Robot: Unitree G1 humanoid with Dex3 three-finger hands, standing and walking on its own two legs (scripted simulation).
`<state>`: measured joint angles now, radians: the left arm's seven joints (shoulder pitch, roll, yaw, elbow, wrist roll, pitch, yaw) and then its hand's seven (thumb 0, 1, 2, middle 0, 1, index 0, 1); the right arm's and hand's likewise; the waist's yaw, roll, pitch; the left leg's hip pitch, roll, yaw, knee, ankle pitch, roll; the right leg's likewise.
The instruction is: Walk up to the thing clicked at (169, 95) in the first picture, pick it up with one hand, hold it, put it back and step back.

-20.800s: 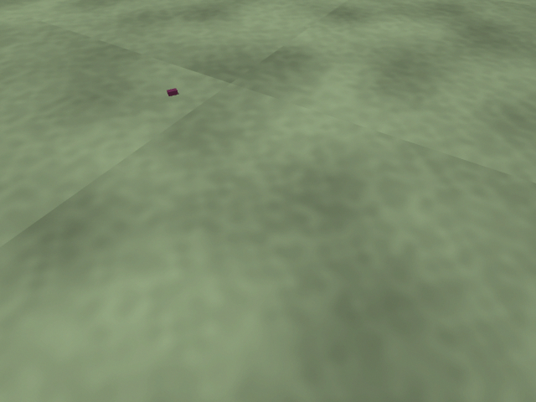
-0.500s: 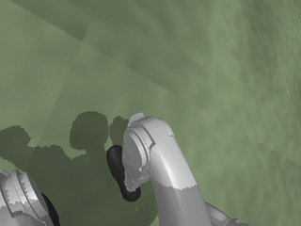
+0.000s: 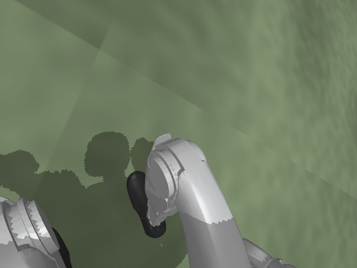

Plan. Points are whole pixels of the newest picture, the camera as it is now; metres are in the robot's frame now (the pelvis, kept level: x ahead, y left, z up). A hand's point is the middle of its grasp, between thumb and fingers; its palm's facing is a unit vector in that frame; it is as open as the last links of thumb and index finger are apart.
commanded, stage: close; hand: left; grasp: from above
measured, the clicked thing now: out of the picture +0.44 +0.36 -0.30
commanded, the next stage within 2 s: settle in 0.76 s
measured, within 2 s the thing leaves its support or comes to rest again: leaves its support in 1.18 s
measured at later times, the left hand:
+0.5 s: hand out of the picture +0.43 +0.36 -0.26, palm faces -0.37 -0.27 -0.89, open 7.7 cm
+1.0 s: hand out of the picture +0.43 +0.36 -0.26, palm faces -0.37 -0.26 -0.89, open 6.5 cm
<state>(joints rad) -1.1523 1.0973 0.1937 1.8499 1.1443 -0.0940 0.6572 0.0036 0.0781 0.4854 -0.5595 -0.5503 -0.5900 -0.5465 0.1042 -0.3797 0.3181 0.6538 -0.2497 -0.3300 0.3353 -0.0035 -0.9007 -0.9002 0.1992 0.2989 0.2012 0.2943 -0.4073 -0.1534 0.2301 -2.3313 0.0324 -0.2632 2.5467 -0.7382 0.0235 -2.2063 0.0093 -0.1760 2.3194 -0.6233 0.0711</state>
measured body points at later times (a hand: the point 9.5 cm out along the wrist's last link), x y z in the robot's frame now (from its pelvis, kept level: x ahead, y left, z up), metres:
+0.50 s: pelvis +0.00 +0.00 +0.01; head +0.29 +0.13 +0.32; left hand +0.44 +0.37 -0.21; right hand +0.04 -0.24 -0.04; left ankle +0.06 +0.12 -0.28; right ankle +0.13 -0.13 -0.28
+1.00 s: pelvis +0.00 +0.00 +0.01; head +0.29 +0.14 +0.32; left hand +0.44 +0.37 -0.21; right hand +0.05 -0.25 -0.04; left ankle +0.06 +0.12 -0.28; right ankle +0.13 -0.13 -0.28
